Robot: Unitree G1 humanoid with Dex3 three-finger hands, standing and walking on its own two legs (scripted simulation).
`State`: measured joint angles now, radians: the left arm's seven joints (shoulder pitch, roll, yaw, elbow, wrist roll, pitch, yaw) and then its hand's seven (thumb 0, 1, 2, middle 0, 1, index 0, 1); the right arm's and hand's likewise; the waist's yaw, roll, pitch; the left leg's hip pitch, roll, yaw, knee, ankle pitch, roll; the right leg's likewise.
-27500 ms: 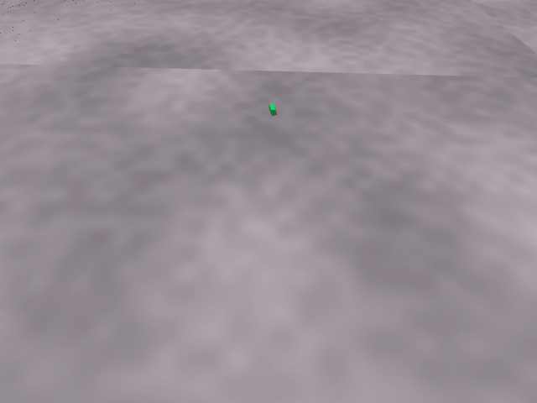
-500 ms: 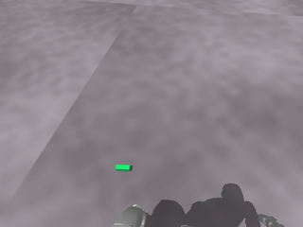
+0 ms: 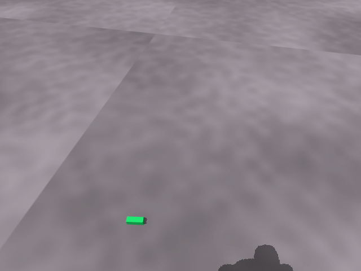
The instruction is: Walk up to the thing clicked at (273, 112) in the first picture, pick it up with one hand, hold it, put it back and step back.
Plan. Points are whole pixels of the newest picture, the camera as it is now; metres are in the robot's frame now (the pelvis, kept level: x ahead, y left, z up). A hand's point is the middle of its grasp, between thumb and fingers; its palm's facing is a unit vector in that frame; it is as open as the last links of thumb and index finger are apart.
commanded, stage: walk up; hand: left
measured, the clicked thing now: (135, 220) +0.54 +0.24 -0.74
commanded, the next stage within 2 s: none
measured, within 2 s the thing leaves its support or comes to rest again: neither
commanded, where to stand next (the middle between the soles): +0.15 +0.01 m, yaw -3 degrees
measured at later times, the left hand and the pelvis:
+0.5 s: hand out of the picture +0.07 +0.28 -0.14, palm faces -0.01 -0.92 -0.38, open 7.4 cm; pelvis +0.00 +0.01 +0.01, yaw +0 degrees
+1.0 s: hand out of the picture +0.12 +0.27 -0.13, palm faces -0.07 -0.92 -0.38, open 7.4 cm; pelvis +0.04 +0.00 +0.02, yaw -2 degrees
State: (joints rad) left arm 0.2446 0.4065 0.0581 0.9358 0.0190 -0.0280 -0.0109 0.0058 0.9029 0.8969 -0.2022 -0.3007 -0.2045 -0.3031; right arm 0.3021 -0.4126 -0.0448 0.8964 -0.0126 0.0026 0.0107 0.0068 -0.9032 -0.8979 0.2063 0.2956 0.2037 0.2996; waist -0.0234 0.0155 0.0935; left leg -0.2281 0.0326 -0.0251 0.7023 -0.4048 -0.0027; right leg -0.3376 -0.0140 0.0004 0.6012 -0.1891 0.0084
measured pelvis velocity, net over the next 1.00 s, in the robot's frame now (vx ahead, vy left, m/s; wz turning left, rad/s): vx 0.04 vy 0.00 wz -0.04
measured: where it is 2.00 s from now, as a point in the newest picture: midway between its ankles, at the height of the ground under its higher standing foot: outside the picture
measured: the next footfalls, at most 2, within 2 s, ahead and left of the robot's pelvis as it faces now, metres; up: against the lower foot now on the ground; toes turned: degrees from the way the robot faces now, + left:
left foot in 1.34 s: +0.14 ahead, +0.13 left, +0.00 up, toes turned -2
right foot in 1.64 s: +0.06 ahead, -0.11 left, +0.00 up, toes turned -4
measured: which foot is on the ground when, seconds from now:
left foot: down 0.00-1.00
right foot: down 0.00-1.00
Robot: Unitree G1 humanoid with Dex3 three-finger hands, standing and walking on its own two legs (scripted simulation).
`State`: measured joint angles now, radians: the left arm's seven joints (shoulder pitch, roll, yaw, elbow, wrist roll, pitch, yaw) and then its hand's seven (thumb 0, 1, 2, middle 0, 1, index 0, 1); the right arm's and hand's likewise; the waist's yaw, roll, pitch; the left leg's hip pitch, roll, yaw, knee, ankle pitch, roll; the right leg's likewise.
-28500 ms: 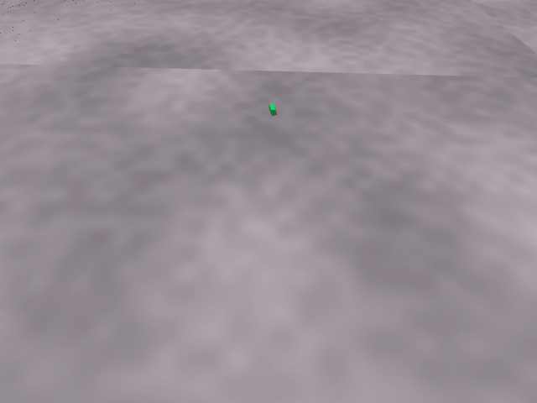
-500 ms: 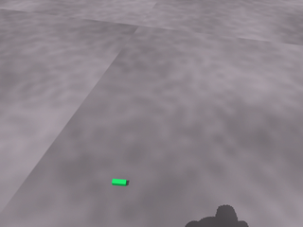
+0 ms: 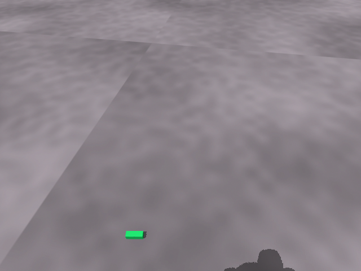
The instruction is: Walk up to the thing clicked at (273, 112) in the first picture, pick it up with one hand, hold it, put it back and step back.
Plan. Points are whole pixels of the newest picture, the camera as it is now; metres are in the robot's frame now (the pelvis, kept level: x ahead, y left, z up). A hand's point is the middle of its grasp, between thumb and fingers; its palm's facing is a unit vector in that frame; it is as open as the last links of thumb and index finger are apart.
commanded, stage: walk up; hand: left
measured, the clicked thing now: (134, 235) +0.49 +0.26 -0.75
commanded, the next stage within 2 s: stand in 1.82 s
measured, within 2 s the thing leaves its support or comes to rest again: neither
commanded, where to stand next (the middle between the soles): +0.11 +0.02 m, yaw -1 degrees
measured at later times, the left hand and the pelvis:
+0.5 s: hand out of the picture +0.15 +0.28 -0.17, palm faces +0.00 -0.93 -0.37, open 7.4 cm; pelvis +0.02 +0.02 -0.02, yaw +1 degrees
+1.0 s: hand out of the picture +0.07 +0.27 -0.15, palm faces -0.05 -0.91 -0.40, open 7.4 cm; pelvis +0.01 +0.00 -0.01, yaw -1 degrees
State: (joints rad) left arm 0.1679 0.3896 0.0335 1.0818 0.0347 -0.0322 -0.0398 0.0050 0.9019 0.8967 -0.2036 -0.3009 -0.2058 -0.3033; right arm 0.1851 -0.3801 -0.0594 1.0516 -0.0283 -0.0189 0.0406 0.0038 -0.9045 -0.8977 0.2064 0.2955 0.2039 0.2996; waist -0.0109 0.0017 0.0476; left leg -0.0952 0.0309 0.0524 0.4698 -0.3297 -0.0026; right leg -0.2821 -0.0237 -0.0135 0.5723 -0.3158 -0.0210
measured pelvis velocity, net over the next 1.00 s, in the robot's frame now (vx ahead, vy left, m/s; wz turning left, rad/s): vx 0.01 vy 0.00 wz -0.02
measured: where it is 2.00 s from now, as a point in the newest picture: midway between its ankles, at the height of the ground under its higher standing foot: outside the picture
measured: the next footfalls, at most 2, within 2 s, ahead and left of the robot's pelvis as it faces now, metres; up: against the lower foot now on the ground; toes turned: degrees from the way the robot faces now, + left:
left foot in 0.34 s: +0.10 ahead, +0.13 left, +0.00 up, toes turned +0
right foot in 0.64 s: +0.03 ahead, -0.11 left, +0.00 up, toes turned -2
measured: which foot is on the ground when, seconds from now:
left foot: down 0.00-0.02, up 0.04-0.32, down 0.34-1.00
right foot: down 0.00-0.36, up 0.38-0.62, down 0.64-1.00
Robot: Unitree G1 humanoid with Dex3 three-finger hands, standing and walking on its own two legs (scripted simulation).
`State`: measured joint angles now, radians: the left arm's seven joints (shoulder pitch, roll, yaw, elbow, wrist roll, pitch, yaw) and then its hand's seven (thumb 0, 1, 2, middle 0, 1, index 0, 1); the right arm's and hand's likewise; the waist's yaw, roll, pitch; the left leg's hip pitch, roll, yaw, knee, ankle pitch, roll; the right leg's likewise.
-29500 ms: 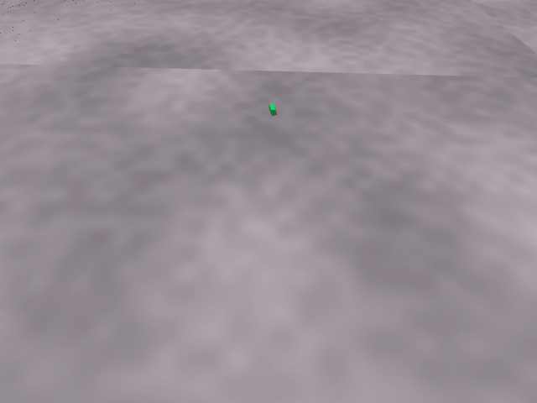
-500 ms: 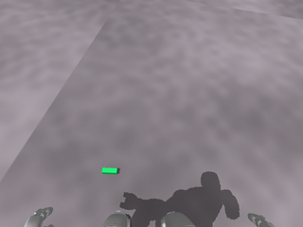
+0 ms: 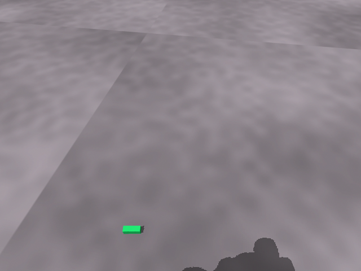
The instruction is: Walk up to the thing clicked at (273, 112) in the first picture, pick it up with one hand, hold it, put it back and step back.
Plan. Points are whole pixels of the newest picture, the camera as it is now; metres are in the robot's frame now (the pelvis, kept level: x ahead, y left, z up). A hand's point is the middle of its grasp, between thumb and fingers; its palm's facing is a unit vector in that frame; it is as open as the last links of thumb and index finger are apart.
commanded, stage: walk up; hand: left
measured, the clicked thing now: (132, 229) +0.48 +0.27 -0.74
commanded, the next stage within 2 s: stand in 0.82 s
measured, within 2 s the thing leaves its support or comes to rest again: neither
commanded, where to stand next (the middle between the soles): +0.10 +0.02 m, yaw +1 degrees
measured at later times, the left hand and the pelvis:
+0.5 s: hand out of the picture +0.11 +0.26 -0.14, palm faces +0.02 -0.94 -0.34, open 7.4 cm; pelvis +0.01 +0.01 +0.01, yaw +2 degrees
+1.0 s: hand out of the picture +0.05 +0.28 -0.14, palm faces +0.03 -0.94 -0.33, open 7.4 cm; pelvis +0.01 +0.03 +0.02, yaw +2 degrees
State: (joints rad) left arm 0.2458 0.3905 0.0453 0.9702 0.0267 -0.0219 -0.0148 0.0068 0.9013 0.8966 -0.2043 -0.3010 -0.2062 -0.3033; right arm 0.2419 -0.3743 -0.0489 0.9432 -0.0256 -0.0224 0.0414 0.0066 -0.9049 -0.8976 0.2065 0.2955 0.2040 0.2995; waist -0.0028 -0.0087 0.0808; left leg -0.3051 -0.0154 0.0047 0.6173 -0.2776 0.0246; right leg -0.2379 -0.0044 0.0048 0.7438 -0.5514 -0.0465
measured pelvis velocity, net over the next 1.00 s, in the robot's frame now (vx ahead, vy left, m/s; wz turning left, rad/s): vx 0.01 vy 0.03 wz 0.04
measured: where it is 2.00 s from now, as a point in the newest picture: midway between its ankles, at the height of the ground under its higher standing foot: outside the picture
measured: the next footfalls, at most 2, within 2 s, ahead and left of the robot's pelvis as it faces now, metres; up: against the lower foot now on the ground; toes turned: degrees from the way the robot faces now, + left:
none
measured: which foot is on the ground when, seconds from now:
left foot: down 0.00-1.00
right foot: down 0.00-1.00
